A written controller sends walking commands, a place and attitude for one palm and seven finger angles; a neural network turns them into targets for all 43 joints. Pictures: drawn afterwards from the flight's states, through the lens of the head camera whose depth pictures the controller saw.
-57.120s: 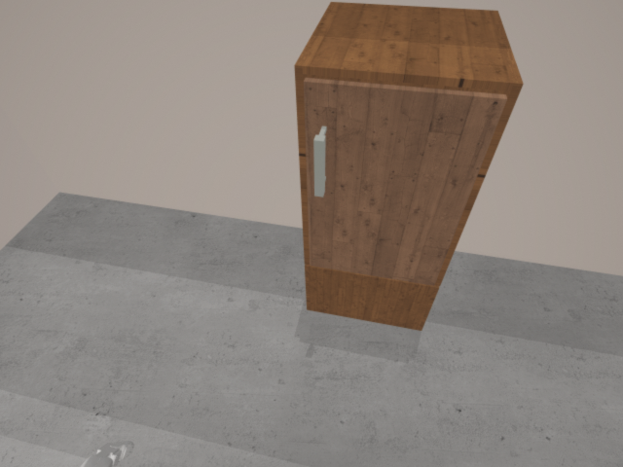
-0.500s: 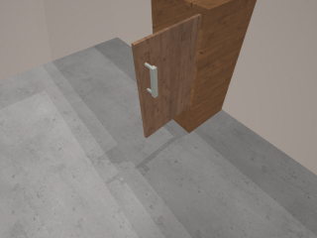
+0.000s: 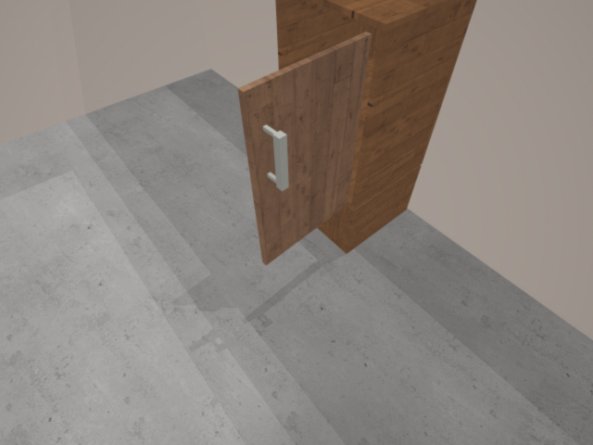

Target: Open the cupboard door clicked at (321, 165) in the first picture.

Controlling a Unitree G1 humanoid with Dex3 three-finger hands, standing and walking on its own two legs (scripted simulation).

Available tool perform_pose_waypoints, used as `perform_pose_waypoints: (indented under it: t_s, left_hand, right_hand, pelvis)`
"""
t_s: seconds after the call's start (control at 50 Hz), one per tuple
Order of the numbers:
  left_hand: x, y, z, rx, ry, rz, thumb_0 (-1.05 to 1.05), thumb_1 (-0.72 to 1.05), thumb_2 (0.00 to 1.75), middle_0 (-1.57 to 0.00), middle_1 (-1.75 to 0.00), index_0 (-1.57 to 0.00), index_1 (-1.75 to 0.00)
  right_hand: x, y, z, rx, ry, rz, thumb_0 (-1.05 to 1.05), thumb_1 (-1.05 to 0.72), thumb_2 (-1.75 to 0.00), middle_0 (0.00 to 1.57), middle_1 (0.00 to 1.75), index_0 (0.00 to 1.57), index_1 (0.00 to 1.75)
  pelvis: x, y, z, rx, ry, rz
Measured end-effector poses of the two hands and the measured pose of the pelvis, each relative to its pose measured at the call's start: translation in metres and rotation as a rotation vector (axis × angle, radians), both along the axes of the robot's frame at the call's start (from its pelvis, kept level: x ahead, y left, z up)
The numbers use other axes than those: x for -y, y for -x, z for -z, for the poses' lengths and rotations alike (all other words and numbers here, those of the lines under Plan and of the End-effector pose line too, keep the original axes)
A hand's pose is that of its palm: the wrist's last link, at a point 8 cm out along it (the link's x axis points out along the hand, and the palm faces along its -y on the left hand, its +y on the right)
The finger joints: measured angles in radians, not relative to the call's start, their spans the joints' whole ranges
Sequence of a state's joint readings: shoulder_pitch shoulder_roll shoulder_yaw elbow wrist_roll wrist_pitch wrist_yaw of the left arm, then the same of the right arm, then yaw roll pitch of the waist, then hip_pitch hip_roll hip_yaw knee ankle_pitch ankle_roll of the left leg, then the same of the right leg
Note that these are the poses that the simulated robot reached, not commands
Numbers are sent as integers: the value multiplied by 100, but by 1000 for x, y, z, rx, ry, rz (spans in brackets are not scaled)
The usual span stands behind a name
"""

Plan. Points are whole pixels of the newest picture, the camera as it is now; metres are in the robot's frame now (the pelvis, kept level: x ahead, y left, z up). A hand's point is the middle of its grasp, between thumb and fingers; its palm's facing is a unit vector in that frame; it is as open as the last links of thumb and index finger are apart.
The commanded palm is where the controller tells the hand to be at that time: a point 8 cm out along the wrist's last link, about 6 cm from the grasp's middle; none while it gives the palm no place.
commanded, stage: look to check the result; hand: left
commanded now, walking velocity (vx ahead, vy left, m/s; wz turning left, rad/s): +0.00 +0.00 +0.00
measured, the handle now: (275, 158) +0.70 +0.08 -0.05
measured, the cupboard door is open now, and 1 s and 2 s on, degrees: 93 93 93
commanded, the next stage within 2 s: stand and wait in 0.40 s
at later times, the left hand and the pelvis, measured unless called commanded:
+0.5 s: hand out of the picture +0.08 +0.23 -0.16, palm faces -0.02 -0.94 -0.33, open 7.4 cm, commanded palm none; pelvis +0.02 -0.01 +0.00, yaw +0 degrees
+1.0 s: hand out of the picture +0.09 +0.21 -0.16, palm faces -0.03 -0.95 -0.31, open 7.4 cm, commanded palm none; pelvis +0.03 -0.01 +0.00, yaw -1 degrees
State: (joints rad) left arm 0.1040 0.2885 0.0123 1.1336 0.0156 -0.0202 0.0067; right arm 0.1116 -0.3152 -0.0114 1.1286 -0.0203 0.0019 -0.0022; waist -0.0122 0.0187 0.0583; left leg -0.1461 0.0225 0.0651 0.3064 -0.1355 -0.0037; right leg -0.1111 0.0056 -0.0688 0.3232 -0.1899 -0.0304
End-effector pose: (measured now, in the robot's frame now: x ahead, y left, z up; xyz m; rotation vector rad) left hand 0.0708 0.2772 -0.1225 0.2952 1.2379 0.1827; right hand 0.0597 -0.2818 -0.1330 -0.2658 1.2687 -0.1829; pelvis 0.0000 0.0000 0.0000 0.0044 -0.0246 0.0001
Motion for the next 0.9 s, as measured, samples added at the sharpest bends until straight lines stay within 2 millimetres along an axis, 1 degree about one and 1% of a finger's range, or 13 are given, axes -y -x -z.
perform_pose_waypoints:
  t_s: [0.12, 0.24, 0.34, 0.48, 0.7, 0.9]
  left_hand:
    - [-4, 7, -1, -35, -15, -17, 0, 90, 90, -20, -30, -20, -30]
    - [-5, 8, -2, -51, -25, -25, 0, 90, 90, -20, -30, -20, -30]
    - [-3, 5, -2, -52, -25, -24, 0, 90, 90, -20, -30, -20, -30]
    - [4, -5, -2, -39, -18, -17, 0, 90, 90, -20, -30, -20, -30]
    - [15, -17, 1, -22, -1, -6, 0, 90, 90, -20, -30, -20, -30]
    - [21, -16, 4, -36, 8, -6, 0, 90, 90, -20, -30, -20, -30]
  right_hand:
    - [2, -5, 1, -14, 0, -5, 1, -90, -89, 20, 30, 20, 30]
    - [1, -9, 3, -21, -9, -9, 1, -90, -89, 20, 30, 20, 30]
    - [-1, -13, 4, -21, -17, -9, 1, -90, -89, 20, 30, 20, 30]
    - [-1, -17, 5, -19, -23, -4, 1, -90, -89, 20, 30, 20, 30]
    - [1, -14, 5, -28, -24, 12, 1, -90, -89, 20, 30, 20, 30]
    - [0, -6, 7, -50, -27, 27, 1, -90, -89, 20, 30, 20, 30]
  pelvis:
    - [2, -6, 0, -3, 0, -1]
    - [4, -11, -1, -4, -1, -1]
    - [6, -15, -1, -6, -1, 0]
    - [8, -19, -1, -8, -2, 2]
    - [12, -25, -1, -9, -3, 7]
    - [14, -27, 0, -11, -3, 12]
